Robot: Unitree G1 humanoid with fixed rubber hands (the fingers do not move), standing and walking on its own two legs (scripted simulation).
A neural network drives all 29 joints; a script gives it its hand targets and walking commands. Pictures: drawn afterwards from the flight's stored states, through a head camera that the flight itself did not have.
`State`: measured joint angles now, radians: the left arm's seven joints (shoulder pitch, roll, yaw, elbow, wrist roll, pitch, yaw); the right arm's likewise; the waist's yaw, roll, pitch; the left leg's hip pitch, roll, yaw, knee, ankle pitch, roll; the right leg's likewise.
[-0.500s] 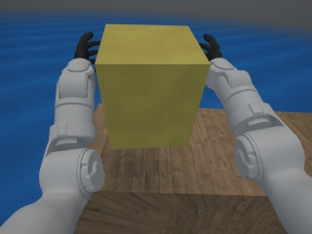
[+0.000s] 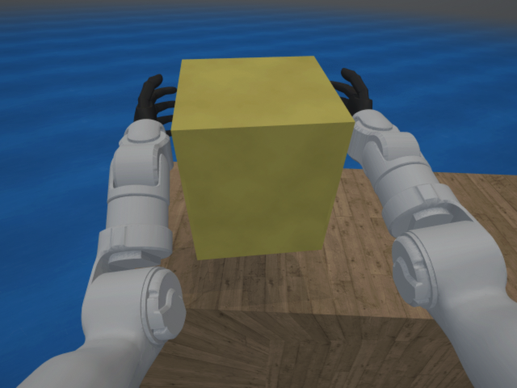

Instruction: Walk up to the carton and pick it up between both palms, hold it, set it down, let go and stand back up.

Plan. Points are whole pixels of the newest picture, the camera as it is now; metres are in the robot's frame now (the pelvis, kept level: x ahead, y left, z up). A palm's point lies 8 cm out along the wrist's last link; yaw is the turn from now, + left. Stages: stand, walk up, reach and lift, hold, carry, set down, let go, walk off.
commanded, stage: set down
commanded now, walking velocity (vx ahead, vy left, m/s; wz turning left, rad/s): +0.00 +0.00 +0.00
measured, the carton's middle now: (255, 159) +0.42 +0.00 +0.21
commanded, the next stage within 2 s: none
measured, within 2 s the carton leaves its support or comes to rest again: neither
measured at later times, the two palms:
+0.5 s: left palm (160, 144) +0.40 +0.14 +0.25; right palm (355, 139) +0.42 -0.16 +0.25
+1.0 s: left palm (162, 172) +0.40 +0.15 +0.20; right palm (344, 154) +0.43 -0.15 +0.21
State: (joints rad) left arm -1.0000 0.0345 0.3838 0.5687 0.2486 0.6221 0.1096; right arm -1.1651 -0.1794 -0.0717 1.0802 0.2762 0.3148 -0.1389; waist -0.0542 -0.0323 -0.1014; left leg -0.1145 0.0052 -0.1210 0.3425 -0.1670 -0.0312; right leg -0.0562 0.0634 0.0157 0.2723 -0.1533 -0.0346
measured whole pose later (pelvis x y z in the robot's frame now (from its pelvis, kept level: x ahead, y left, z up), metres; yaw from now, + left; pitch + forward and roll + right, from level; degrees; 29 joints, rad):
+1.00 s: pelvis +0.00 -0.02 +0.00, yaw +0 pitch +0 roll +0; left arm -0.85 -0.06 0.38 0.49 0.26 0.55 0.17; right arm -1.07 -0.17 -0.11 1.13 0.16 0.18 -0.03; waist 0.02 -0.02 -0.08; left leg -0.18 0.03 -0.11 0.32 -0.15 -0.06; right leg -0.14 0.07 -0.02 0.29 -0.15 -0.06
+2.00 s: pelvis +0.00 -0.02 +0.00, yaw -3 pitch +7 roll +0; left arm -0.77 -0.19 0.46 0.46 0.32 0.41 0.20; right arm -1.03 -0.17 -0.28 1.18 -0.08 0.03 0.08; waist 0.11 -0.02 -0.09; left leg -0.29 0.05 -0.04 0.28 -0.11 -0.07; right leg -0.30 0.07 -0.03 0.30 -0.13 -0.07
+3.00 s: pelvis +0.00 -0.02 +0.00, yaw -4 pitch +5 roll +1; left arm -0.71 -0.27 0.53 0.42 0.44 0.33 0.15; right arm -0.96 -0.10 -0.49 1.13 -0.25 -0.05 0.16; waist 0.11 -0.04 -0.08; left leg -0.23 0.04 0.01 0.25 -0.11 -0.05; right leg -0.26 0.05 -0.04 0.31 -0.14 -0.07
